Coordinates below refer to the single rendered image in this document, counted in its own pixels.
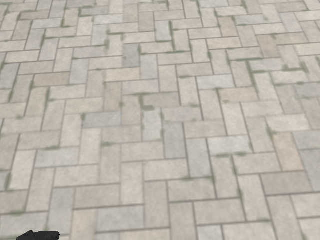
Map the left robot hand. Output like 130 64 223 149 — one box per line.
16 230 60 240

